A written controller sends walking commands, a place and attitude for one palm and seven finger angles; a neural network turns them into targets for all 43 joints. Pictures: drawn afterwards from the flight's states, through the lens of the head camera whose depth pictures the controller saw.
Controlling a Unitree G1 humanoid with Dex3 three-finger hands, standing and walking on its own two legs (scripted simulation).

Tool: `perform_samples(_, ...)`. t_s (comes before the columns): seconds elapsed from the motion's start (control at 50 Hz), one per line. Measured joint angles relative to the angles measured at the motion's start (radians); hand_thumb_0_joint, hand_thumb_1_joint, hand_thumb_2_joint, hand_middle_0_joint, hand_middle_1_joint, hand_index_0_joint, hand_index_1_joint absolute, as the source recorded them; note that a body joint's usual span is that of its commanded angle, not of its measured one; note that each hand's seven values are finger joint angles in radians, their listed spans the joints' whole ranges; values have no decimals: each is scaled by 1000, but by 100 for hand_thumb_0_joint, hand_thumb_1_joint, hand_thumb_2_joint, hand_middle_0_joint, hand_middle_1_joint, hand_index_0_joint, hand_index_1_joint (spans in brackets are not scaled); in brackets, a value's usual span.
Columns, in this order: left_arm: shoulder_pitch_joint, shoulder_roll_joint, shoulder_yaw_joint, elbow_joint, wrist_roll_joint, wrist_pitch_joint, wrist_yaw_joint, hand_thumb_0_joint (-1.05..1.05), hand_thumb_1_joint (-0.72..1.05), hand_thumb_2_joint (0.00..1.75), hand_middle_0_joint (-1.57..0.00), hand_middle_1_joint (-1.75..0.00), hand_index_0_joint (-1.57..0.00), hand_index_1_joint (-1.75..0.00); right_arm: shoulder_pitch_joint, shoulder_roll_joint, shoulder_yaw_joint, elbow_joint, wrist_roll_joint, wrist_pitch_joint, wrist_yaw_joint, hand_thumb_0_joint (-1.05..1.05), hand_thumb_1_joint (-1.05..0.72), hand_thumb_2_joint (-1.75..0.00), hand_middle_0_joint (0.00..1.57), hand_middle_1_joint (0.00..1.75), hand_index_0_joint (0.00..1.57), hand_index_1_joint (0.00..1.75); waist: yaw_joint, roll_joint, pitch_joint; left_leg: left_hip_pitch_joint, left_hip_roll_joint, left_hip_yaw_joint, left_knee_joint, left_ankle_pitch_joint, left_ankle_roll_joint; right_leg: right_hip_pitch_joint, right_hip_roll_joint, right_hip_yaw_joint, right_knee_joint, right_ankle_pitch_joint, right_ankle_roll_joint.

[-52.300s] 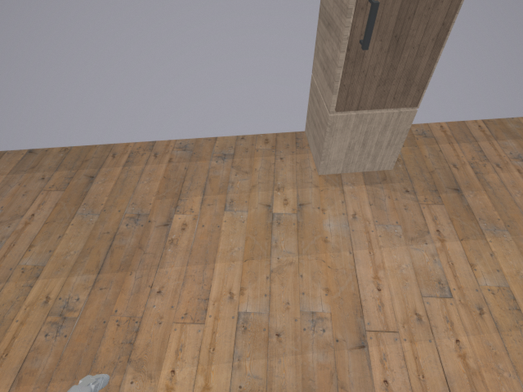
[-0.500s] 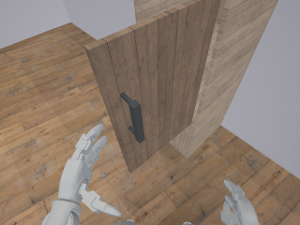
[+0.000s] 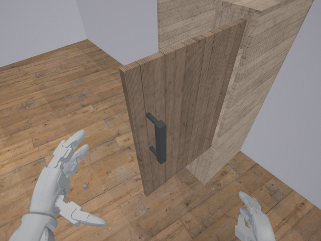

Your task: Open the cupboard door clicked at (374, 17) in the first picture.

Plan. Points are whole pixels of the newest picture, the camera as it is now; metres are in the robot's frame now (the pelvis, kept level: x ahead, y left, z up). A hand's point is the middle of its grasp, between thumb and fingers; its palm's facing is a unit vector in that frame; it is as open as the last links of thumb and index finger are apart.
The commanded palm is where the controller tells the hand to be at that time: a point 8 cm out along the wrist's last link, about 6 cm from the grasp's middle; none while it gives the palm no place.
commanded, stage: draw the hand back to the body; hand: left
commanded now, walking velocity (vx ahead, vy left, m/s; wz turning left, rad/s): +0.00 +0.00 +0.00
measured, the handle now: (156, 139) +0.36 +0.06 +0.07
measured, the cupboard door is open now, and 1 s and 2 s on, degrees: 88 88 88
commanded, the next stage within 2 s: step back with the hand held close in 1.02 s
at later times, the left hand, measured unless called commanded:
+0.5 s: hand (36, 161) +0.21 +0.26 +0.17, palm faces +0.37 -0.84 -0.40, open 10.8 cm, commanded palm +0.16 +0.30 +0.19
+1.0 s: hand (29, 158) +0.21 +0.26 +0.19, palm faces +0.43 -0.80 -0.41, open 7.5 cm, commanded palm +0.16 +0.30 +0.20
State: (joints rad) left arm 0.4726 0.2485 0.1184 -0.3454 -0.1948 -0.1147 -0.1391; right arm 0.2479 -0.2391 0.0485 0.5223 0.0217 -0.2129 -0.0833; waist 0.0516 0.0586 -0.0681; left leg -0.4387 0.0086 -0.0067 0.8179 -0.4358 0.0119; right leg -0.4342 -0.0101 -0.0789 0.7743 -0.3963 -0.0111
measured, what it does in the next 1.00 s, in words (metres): stands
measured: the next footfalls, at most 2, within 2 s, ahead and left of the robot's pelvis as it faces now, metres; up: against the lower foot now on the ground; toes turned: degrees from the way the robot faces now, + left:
none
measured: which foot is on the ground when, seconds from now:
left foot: down 0.00-1.00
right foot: down 0.00-1.00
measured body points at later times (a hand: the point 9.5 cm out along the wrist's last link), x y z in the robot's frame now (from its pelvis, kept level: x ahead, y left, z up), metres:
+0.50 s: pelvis +0.02 +0.02 +0.03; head +0.01 +0.00 +0.48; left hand +0.19 +0.30 +0.19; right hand +0.20 -0.19 -0.05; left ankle -0.01 +0.11 -0.71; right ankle +0.00 -0.11 -0.71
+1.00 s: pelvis +0.01 +0.00 +0.04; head +0.00 -0.02 +0.49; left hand +0.18 +0.30 +0.21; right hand +0.19 -0.22 -0.05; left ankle -0.01 +0.11 -0.71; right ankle +0.00 -0.11 -0.71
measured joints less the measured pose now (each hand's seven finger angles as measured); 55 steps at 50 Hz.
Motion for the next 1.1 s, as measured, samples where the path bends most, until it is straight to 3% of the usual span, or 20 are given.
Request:
perform_samples(0.04,16,15,-6,-22,60,19,82,-1,-39,35,-15,-30,-16,-30,-9,8,1,13,-9,11,-7,2,-90,-89,20,30,20,30,1,0,11,40,1,4,-39,15,2,40,2,4,-42,18,4)
perform_samples(0.1,41,20,-8,-40,116,36,168,-1,-31,38,-16,-30,-16,-30,-18,17,4,28,-17,30,-12,2,-90,-89,20,30,20,30,0,-1,29,100,-2,11,-104,40,7,100,2,11,-110,47,9)
perform_samples(0.24,52,34,11,-44,164,46,246,-1,-9,48,-16,-30,-17,-30,-29,22,11,72,-29,49,-11,1,-90,-89,20,30,20,30,7,-1,68,224,-15,27,-239,95,18,217,-7,26,-239,102,21)
perform_samples(0.44,34,58,98,-54,170,35,259,0,25,62,-18,-30,-19,-30,-45,23,-1,108,-37,69,11,1,-90,-89,20,30,20,30,17,5,89,331,-26,41,-362,143,25,317,-14,40,-353,150,30)
perform_samples(0.7,-18,89,227,-36,153,22,263,1,69,82,-20,-30,-20,-30,-65,16,-24,129,-35,95,16,1,-90,-89,20,30,20,30,28,9,102,378,-17,43,-416,168,17,361,-3,42,-406,176,22)
perform_samples(0.86,-17,66,209,-25,152,21,257,1,85,88,-20,-30,-21,-30,-66,9,-34,137,-36,98,16,1,-90,-89,20,30,20,30,27,11,108,385,-10,41,-428,177,10,367,4,39,-415,183,14)
perform_samples(1.1,-12,75,211,-26,151,10,254,2,89,90,-21,-30,-21,-30,-65,14,-38,147,-36,84,11,1,-90,-89,20,30,20,30,23,16,114,391,6,40,-431,183,-4,373,20,38,-421,190,0)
